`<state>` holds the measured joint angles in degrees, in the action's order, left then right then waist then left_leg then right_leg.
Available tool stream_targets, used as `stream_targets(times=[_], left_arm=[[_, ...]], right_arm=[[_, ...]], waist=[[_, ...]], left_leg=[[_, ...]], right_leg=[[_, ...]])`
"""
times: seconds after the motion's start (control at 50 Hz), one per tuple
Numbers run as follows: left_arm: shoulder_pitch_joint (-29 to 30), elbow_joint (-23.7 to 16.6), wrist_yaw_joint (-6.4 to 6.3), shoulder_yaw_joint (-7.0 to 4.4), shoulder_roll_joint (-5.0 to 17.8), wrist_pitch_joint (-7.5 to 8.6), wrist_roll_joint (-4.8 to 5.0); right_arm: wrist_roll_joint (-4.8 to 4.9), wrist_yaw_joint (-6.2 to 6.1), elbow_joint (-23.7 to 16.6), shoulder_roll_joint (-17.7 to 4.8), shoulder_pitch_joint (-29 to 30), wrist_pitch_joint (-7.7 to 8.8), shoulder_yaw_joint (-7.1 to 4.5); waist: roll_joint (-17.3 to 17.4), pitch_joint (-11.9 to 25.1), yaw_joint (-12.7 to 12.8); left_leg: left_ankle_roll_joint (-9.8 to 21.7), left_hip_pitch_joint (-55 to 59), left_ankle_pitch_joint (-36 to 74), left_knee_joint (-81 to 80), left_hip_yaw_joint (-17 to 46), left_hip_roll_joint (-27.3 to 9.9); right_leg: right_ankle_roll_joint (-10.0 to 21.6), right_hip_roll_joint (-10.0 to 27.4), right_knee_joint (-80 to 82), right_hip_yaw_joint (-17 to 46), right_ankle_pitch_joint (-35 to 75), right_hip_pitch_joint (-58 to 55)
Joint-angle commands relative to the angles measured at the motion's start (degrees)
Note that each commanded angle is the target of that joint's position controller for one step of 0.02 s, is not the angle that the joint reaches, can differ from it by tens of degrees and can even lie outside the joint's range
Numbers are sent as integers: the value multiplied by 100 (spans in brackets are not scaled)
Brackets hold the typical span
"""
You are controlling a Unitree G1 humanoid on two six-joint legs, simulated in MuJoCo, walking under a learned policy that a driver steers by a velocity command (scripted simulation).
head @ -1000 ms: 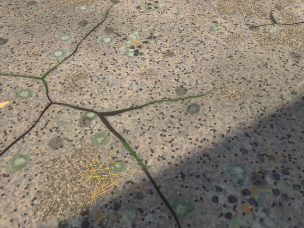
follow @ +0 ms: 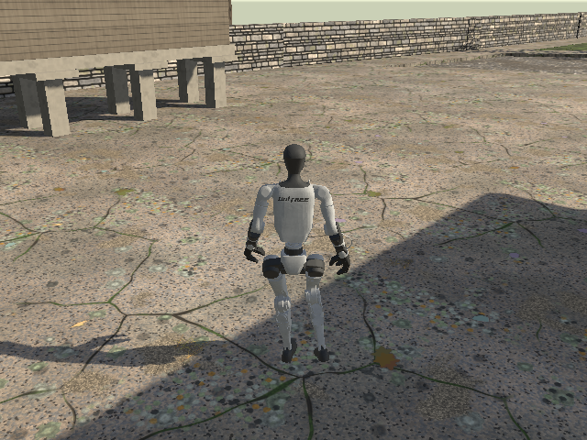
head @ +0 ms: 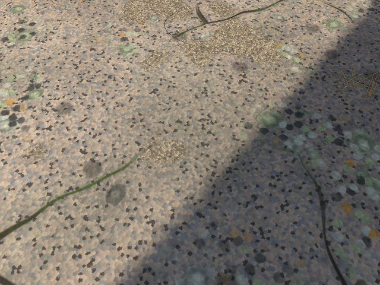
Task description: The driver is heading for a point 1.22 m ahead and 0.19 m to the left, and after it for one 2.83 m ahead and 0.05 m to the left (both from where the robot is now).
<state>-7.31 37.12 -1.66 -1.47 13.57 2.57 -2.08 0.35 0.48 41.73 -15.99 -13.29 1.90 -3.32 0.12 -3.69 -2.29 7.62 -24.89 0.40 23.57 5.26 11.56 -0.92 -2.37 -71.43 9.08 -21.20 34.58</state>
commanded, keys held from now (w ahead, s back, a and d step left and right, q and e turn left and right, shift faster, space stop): w+q+shift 0.46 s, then w+e+shift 0.54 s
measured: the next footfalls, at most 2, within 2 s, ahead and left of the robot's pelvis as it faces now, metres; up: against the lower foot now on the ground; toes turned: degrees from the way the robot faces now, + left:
right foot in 0.24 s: +0.19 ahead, -0.16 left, +0.00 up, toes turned +21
left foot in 0.76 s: +0.41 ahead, +0.31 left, +0.00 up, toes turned +27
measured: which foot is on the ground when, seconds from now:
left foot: down 0.00-0.24, up 0.26-0.74, down 0.76-1.00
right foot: up 0.00-0.22, down 0.24-0.76, up 0.78-1.00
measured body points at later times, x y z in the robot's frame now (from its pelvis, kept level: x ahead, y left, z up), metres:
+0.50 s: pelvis +0.18 -0.04 +0.02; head +0.19 -0.06 +0.47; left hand +0.07 +0.23 -0.08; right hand +0.48 -0.18 -0.06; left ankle +0.20 +0.18 -0.58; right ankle +0.15 -0.18 -0.72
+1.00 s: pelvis +0.49 +0.19 +0.01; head +0.49 +0.18 +0.46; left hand +0.55 +0.50 -0.08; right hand +0.59 -0.08 -0.12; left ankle +0.38 +0.29 -0.72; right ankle +0.60 +0.08 -0.62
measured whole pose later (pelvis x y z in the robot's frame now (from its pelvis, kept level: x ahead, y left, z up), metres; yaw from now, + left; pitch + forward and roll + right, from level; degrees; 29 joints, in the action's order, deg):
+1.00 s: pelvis +0.49 +0.19 +0.01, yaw +15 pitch -1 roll +4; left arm -13.0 41.1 0.0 -4.2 18.8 1.4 3.0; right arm -0.7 1.4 47.3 -16.0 -23.2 5.5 -5.1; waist -3.3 -0.2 -2.7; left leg -1.8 -1.9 -19.6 22.9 -11.4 -0.8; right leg 3.0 8.6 -74.7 1.6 -9.8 43.9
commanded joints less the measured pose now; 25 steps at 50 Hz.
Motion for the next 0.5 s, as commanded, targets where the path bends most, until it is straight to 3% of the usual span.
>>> stream_targets(times=[0.02, 0.06, 0.1, 0.16, 0.18, 0.22, 0.24, 0.26, 0.28, 0.3, 0.32, 0.34, 0.38, 0.44, 0.46, 0.5], left_arm=[[-693, -299, -97, -170, 494, -30, -31], [-478, -385, -94, -160, 491, 16, 72], [-220, -430, -69, -168, 529, 111, 162], [-38, -473, -1, -208, 555, 269, 286], [-118, -458, 13, -248, 608, 314, 329], [-924, -201, 3, -386, 800, 390, 398], [-1343, -98, -34, -494, 1059, 403, 417], [-1430, -228, -7, -483, 1261, 384, 250], [-1033, -248, 55, -586, 1549, 426, 42], [-824, -329, 25, -548, 1250, 458, 171], [-828, -319, 5, -466, 1022, 436, 262], [-859, -344, 6, -427, 1000, 411, 264], [-1062, -178, 24, -379, 1059, 449, 160], [-1328, 80, 92, -307, 963, 478, 74], [-1423, 161, 104, -285, 929, 476, 58], [-1841, 392, 156, -201, 745, 490, 3]], right_arm=[[113, -137, -769, -806, 534, 12, -210], [168, -216, -806, -914, 392, -26, -254], [222, -256, -851, -939, 233, -61, -287], [215, -254, -990, -854, 273, -150, -285], [212, -239, -1055, -785, 343, -174, -266], [223, -184, -1311, -528, 816, -198, -174], [283, -153, -1265, -174, 548, -177, -90], [273, -114, -1355, 273, 352, -95, 52], [266, -20, -1657, -150, 535, 50, -18], [186, 15, -1567, -547, 621, 67, -91], [104, 32, -1422, -643, 513, 38, -136], [43, 43, -1307, -582, 369, 1, -131], [50, 98, -1295, -477, 428, -6, -90], [145, 105, -1293, -452, 580, -42, -82], [164, 107, -1300, -462, 670, -50, -91], [200, 94, -1283, -257, 851, -11, -30]], waist=[[195, 1077, 478], [575, 1164, 367], [740, 1084, 223], [942, 873, 196], [996, 805, 272], [925, 626, 799], [188, 961, 824], [-877, 1121, 660], [-1665, 593, 374], [-1248, 262, 401], [-854, 234, 438], [-546, 302, 411], [-407, 142, 462], [-562, -110, 555], [-598, -192, 596], [-532, -365, 688]], left_leg=[[767, 111, -2681, -1255, 2272, -1204], [712, 173, -3257, -1272, 2451, -1229], [577, 310, -3618, -1205, 2597, -1234], [386, 155, -3632, -987, 2663, -1181], [316, 52, -3625, -907, 2738, -1189], [-116, -924, -3635, -393, 2514, -952], [-371, -1637, -3760, 1009, 1839, -620], [-372, -2433, -3444, 2575, 990, -248], [-396, -3628, -2673, 3437, 780, -875], [-486, -3854, -2205, 4010, 535, -1236], [-568, -3803, -1870, 4419, 358, -1283], [-618, -3575, -1637, 4885, 197, -1367], [-685, -3443, -1024, 5544, 53, -1544], [-804, -3451, -344, 5691, 107, -1653], [-838, -3467, -183, 5579, 116, -1670], [-795, -3323, 19, 5080, 284, -1522]], right_leg=[[-160, 50, 1308, -273, 181, -511], [-259, -15, 1939, -287, 339, -692], [-285, -105, 2670, -277, 482, -833], [-288, -250, 3535, -354, 594, -1487], [-261, -237, 3817, -354, 603, -1802], [3, 98, 4982, -407, 916, -3260], [251, 1027, 5151, 246, 508, -4343], [707, 2216, 5360, 1877, -963, -4704], [1151, 2809, 5942, 3327, -2455, -4155], [1120, 2692, 5969, 2952, -2489, -3984], [889, 2359, 5876, 2247, -1916, -3922], [679, 2034, 5830, 1611, -1363, -3750], [599, 1738, 5955, 732, -537, -3318], [588, 1532, 6040, -156, 73, -3069], [583, 1508, 6067, -388, 254, -3073], [766, 1479, 6165, -411, 333, -2945]])
Velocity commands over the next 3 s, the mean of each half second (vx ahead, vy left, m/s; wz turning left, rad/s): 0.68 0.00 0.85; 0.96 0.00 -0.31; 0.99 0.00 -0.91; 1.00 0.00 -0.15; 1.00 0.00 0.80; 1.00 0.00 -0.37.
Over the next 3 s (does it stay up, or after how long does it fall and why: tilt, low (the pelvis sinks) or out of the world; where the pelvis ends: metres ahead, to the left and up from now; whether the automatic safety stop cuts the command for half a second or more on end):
stays up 2.21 0.17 -0.03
